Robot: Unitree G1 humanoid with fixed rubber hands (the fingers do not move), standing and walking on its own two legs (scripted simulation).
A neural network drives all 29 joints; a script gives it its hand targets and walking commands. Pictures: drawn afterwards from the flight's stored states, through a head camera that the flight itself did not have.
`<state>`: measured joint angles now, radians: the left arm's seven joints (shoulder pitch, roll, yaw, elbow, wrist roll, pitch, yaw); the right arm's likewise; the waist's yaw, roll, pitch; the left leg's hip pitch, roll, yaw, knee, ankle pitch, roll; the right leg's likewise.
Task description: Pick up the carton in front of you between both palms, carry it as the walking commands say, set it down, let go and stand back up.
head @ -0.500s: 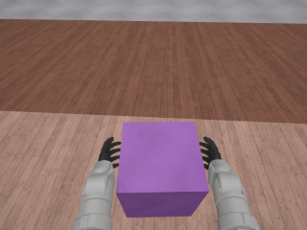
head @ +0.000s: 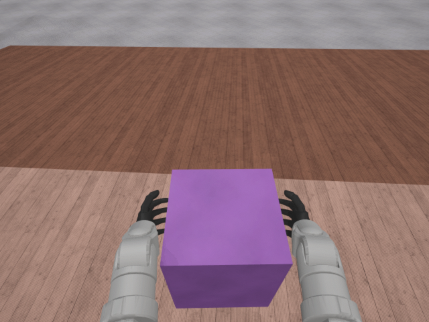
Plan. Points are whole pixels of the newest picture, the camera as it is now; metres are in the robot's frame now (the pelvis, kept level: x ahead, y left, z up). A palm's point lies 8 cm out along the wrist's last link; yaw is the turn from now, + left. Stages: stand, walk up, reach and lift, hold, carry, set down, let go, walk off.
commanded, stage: reach and lift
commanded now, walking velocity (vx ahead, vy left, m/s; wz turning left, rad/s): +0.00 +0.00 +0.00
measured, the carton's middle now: (222, 241) +0.31 +0.00 -0.05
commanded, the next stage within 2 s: hold in 0.66 s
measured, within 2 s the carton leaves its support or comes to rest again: neither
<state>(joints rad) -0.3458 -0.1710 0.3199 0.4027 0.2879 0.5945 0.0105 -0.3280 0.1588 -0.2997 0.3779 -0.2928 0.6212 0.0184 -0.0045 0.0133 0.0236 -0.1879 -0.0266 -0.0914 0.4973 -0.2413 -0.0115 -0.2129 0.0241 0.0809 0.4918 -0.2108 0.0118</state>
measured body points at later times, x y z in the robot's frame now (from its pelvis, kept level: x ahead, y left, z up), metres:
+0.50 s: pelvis +0.02 +0.00 +0.01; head +0.00 +0.00 +0.46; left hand +0.32 +0.16 +0.03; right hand +0.32 -0.15 +0.03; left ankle +0.02 +0.13 -0.74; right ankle +0.04 -0.13 -0.74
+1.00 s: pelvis +0.01 +0.00 +0.01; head -0.04 +0.00 +0.45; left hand +0.31 +0.16 +0.05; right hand +0.31 -0.14 +0.05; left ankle +0.02 +0.13 -0.74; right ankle +0.04 -0.13 -0.74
